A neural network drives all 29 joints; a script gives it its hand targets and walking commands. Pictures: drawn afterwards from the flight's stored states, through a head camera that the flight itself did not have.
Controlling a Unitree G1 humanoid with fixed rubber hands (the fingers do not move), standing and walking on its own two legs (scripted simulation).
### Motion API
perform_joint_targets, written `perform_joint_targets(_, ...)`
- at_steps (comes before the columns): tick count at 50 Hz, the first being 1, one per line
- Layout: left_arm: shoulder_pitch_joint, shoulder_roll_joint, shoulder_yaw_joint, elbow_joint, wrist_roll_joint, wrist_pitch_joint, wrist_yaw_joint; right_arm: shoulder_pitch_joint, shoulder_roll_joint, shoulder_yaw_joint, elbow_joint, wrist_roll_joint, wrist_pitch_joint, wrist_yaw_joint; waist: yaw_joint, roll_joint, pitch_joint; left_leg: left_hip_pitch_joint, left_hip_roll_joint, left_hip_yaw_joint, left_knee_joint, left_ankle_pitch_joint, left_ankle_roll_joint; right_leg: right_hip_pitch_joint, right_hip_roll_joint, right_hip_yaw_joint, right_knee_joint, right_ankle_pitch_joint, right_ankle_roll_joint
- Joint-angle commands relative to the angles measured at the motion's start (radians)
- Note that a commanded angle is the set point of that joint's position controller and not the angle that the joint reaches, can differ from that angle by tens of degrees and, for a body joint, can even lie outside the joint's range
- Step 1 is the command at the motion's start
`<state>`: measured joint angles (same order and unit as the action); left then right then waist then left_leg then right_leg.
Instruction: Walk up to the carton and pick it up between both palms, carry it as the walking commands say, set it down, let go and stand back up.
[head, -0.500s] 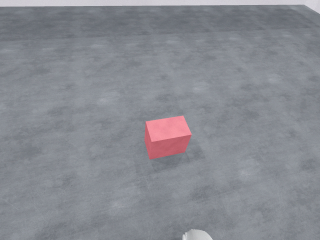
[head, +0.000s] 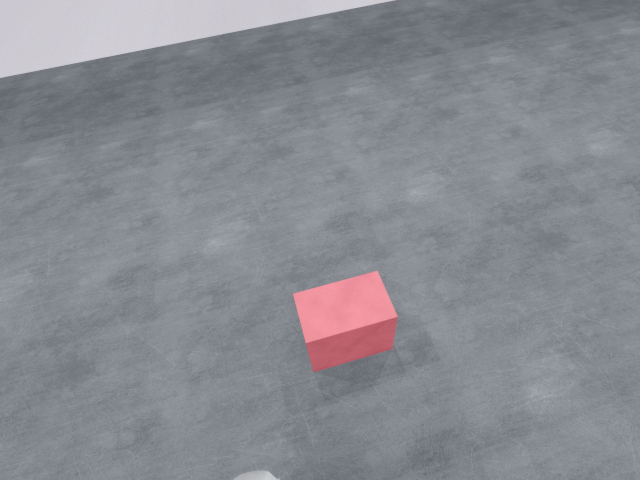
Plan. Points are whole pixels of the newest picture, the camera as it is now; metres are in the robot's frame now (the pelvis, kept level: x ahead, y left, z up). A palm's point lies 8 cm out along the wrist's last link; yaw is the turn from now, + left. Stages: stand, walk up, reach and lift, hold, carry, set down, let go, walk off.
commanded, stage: walk up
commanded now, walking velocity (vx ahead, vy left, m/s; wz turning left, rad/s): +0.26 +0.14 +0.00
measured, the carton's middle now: (344, 322) +0.64 -0.01 -0.66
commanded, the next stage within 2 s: none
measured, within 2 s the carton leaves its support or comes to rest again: neither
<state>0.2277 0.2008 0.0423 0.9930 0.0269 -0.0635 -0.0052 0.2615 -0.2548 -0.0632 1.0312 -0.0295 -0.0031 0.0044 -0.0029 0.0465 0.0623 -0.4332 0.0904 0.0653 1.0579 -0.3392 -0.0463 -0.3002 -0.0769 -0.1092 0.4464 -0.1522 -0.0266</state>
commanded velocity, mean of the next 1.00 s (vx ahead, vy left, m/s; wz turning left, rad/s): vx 0.08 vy -0.02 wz -0.01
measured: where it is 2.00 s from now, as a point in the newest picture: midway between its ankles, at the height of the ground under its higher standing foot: (379, 460)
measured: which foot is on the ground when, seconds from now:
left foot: up 0.00-0.28, down 0.30-0.74, up 0.76-1.00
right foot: down 0.00-0.32, up 0.34-0.72, down 0.74-1.00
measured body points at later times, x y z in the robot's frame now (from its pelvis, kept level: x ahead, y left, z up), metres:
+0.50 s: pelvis +0.10 +0.06 +0.00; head +0.12 +0.10 +0.45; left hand +0.11 +0.31 -0.17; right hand +0.14 -0.21 -0.12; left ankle +0.14 +0.18 -0.74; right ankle +0.06 -0.09 -0.66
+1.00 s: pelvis +0.09 -0.01 +0.00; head +0.10 -0.03 +0.45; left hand +0.18 +0.21 -0.14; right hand +0.08 -0.24 -0.17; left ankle +0.10 +0.11 -0.74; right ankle +0.10 -0.13 -0.74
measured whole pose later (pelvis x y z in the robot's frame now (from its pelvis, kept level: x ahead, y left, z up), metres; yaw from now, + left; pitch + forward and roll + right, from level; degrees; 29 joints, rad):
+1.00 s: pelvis +0.09 -0.01 +0.00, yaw -1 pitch -2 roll -1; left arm 0.15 0.14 0.01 1.08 0.00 -0.01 0.03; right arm 0.28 -0.19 -0.04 1.12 -0.01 0.02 -0.02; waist -0.02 0.06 0.03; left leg -0.20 0.05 0.05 0.49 -0.28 -0.01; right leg -0.16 -0.01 -0.06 0.37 -0.18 -0.01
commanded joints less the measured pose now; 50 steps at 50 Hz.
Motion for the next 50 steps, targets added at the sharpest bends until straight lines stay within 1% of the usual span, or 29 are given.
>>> perform_joint_targets(1,0.082,0.143,0.025,-0.019,0.002,-0.014,0.007,0.106,0.009,0.0,0.005,-0.002,0.029,0.008,-0.007,-0.218,-0.078,-0.048,0.034,-0.036,-0.017,0.07,-0.006,0.117,-0.253,0.212,-0.221,0.197,-0.081)
perform_joint_targets(6,0.142,0.148,0.026,0.007,0.008,-0.01,0.015,-0.049,-0.004,-0.002,-0.051,-0.006,0.031,0.027,0.021,-0.22,-0.006,-0.077,0.036,-0.021,-0.216,0.116,-0.024,0.115,-0.253,0.199,-0.294,0.002,-0.092)
perform_joint_targets(10,0.151,0.162,0.028,0.029,0.014,-0.005,0.014,-0.12,0.016,0.004,-0.072,0.004,0.015,0.033,0.044,-0.245,0.006,0.016,0.013,0.017,-0.418,0.122,-0.028,0.102,-0.23,0.163,-0.299,-0.106,-0.085)
perform_joint_targets(11,0.152,0.152,0.022,0.039,0.011,-0.004,0.011,-0.134,0.023,0.007,-0.079,0.01,0.004,0.031,0.041,-0.296,-0.009,0.066,0.001,0.035,-0.461,0.118,-0.029,0.1,-0.188,0.128,-0.28,-0.114,-0.083)
perform_joint_targets(12,0.162,0.143,0.023,0.053,0.007,0.004,0.011,-0.128,0.016,0.002,-0.077,0.008,-0.009,0.025,0.028,-0.297,-0.026,0.128,-0.018,0.057,-0.514,0.134,-0.025,0.103,-0.142,0.093,-0.23,-0.101,-0.079)
perform_joint_targets(14,0.165,0.123,0.017,0.081,-0.001,0.014,0.011,-0.03,-0.005,-0.007,-0.024,0.003,-0.033,0.008,-0.011,-0.166,-0.058,0.314,-0.049,0.103,-0.641,0.177,-0.018,0.046,-0.105,0.061,-0.088,-0.09,-0.048)
perform_joint_targets(15,0.174,0.089,0.003,0.088,-0.003,0.017,0.016,0.05,-0.032,-0.009,0.002,0.003,-0.047,-0.004,-0.041,-0.07,-0.077,0.418,0.017,0.037,-0.695,0.182,-0.009,-0.016,-0.082,0.047,-0.005,-0.118,-0.018)
perform_joint_targets(16,0.177,0.022,-0.013,0.067,-0.008,0.023,0.022,0.092,-0.085,-0.007,0.006,0.0,-0.057,-0.018,-0.042,0.145,-0.062,0.431,0.226,-0.196,-0.804,0.32,0.018,-0.092,-0.024,0.009,0.15,-0.232,0.03)
perform_joint_targets(17,0.2,0.008,-0.019,0.069,-0.019,0.048,0.04,0.039,-0.189,-0.03,-0.008,0.022,-0.044,-0.025,-0.042,0.288,-0.057,0.37,0.361,-0.292,-0.813,0.739,0.152,-0.117,0.024,0.021,0.227,-0.404,0.067)
perform_joint_targets(18,0.191,0.084,0.009,0.087,-0.015,0.077,0.047,0.052,-0.175,-0.028,0.011,0.017,-0.043,-0.035,-0.052,0.168,-0.07,0.412,0.381,-0.299,-0.744,0.964,0.205,-0.11,0.018,0.081,0.361,-0.463,0.075)
perform_joint_targets(19,0.169,0.101,0.03,0.082,-0.015,0.096,0.046,0.055,-0.145,-0.021,0.022,0.019,-0.042,-0.047,-0.032,0.118,-0.098,0.417,0.358,-0.235,-0.689,1.067,0.21,-0.12,0.022,0.114,0.446,-0.446,0.082)
perform_joint_targets(20,0.165,0.111,0.045,0.087,-0.011,0.11,0.038,0.044,-0.142,-0.019,0.018,0.016,-0.032,-0.06,-0.021,0.098,-0.116,0.401,0.349,-0.185,-0.669,1.013,0.202,-0.13,0.024,0.135,0.524,-0.422,0.092)
perform_joint_targets(22,0.136,0.115,0.064,0.076,-0.003,0.136,0.016,0.05,-0.135,-0.015,0.009,0.02,-0.011,-0.078,-0.016,0.116,-0.101,0.327,0.342,-0.166,-0.687,0.818,0.185,-0.179,0.021,0.155,0.66,-0.353,0.107)
perform_joint_targets(25,0.066,0.104,0.065,0.042,0.0,0.152,0.004,0.021,-0.107,-0.011,-0.008,0.01,0.0,-0.065,-0.002,0.18,-0.07,0.22,0.298,-0.11,-0.735,0.558,0.182,-0.223,0.039,0.13,0.757,-0.258,0.113)
perform_joint_targets(29,-0.011,0.073,0.049,0.006,-0.002,0.155,-0.006,0.028,-0.113,-0.019,-0.012,0.001,-0.01,-0.056,-0.005,0.198,-0.051,0.213,0.26,-0.093,-0.765,0.446,0.177,-0.206,0.027,0.098,0.565,-0.196,0.102)
perform_joint_targets(31,-0.027,0.055,0.034,-0.007,-0.011,0.153,-0.009,0.007,-0.126,-0.025,-0.023,-0.01,-0.013,-0.049,-0.005,0.226,-0.059,0.193,0.244,-0.076,-0.778,0.405,0.175,-0.115,0.03,0.08,0.411,-0.204,0.086)
perform_joint_targets(33,-0.029,0.045,0.014,-0.004,-0.02,0.134,-0.005,-0.012,-0.128,-0.027,-0.021,-0.014,-0.009,-0.029,-0.012,0.257,-0.075,0.193,0.207,-0.074,-0.793,0.287,0.173,-0.015,0.06,0.049,0.257,-0.191,0.071)
perform_joint_targets(34,-0.014,0.042,0.007,0.004,-0.021,0.121,-0.002,-0.013,-0.122,-0.025,-0.012,-0.008,-0.003,-0.021,-0.002,0.252,-0.083,0.201,0.187,-0.069,-0.783,0.242,0.162,0.037,0.064,0.038,0.162,-0.161,0.065)
perform_joint_targets(35,0.017,0.045,0.001,0.024,-0.022,0.106,0.0,-0.014,-0.116,-0.02,-0.002,0.001,0.009,-0.017,0.016,0.208,-0.087,0.19,0.166,-0.051,-0.752,0.198,0.14,0.111,0.076,0.009,0.025,-0.097,0.061)
perform_joint_targets(36,0.045,0.07,0.0,0.042,-0.018,0.088,0.005,0.029,-0.088,-0.006,0.012,0.009,0.019,-0.014,0.018,0.102,-0.094,0.139,0.132,-0.029,-0.69,0.123,0.113,0.216,0.052,0.034,-0.091,-0.071,0.061)
perform_joint_targets(37,0.075,0.122,0.004,0.05,-0.012,0.069,0.011,0.073,-0.029,0.013,0.02,0.011,0.024,-0.013,0.023,-0.063,-0.098,0.089,0.08,0.007,-0.598,0.044,0.067,0.275,-0.044,0.124,-0.183,-0.077,0.06)
perform_joint_targets(38,0.033,0.214,0.016,0.021,-0.002,0.057,0.015,0.085,0.028,0.029,-0.007,0.01,0.024,-0.015,0.007,-0.289,-0.08,-0.011,-0.001,0.039,-0.493,-0.133,0.008,0.218,-0.26,0.383,-0.296,-0.131,0.014)
perform_joint_targets(39,-0.021,0.248,0.027,0.014,-0.003,0.063,0.016,0.031,-0.004,0.02,-0.014,0.012,0.043,-0.026,0.021,-0.361,-0.032,0.056,-0.011,-0.017,-0.412,-0.213,0.021,0.033,-0.304,0.44,-0.341,-0.237,-0.073)
perform_joint_targets(40,-0.091,0.181,0.011,0.009,-0.009,0.062,0.014,0.045,-0.02,0.011,0.007,0.015,0.052,-0.022,-0.013,-0.299,0.017,0.085,-0.004,-0.064,-0.369,-0.139,0.03,0.013,-0.227,0.37,-0.345,-0.271,-0.07)
perform_joint_targets(42,-0.16,0.109,-0.013,-0.006,-0.018,0.054,0.02,0.105,-0.007,0.009,0.064,0.023,0.046,-0.014,-0.048,-0.27,0.012,0.104,-0.018,-0.057,-0.342,-0.045,0.036,0.058,-0.142,0.254,-0.306,-0.157,-0.046)
perform_joint_targets(44,-0.124,0.101,-0.016,0.019,-0.024,0.043,0.029,0.115,0.0,0.01,0.085,0.014,0.034,-0.014,-0.035,-0.234,-0.007,0.11,-0.027,-0.043,-0.369,-0.029,0.034,0.118,-0.13,0.217,-0.267,-0.033,-0.058)
perform_joint_targets(47,-0.066,0.104,-0.007,0.057,-0.022,0.042,0.038,0.067,0.016,0.015,0.078,0.016,0.026,-0.025,-0.009,-0.219,-0.011,0.136,-0.03,-0.031,-0.486,-0.023,0.032,0.16,-0.155,0.234,-0.23,0.03,-0.091)
perform_joint_targets(49,-0.059,0.101,0.0,0.073,-0.024,0.05,0.038,0.079,0.025,0.018,0.085,0.018,0.017,-0.035,-0.017,-0.196,-0.018,0.209,-0.032,-0.019,-0.64,0.104,0.037,0.149,-0.149,0.236,-0.203,0.037,-0.078)
perform_joint_targets(50,-0.057,0.093,0.002,0.081,-0.027,0.055,0.036,0.089,0.025,0.021,0.089,0.017,0.01,-0.039,-0.02,-0.168,-0.022,0.258,-0.02,-0.024,-0.72,0.188,0.04,0.134,-0.134,0.229,-0.19,0.039,-0.057)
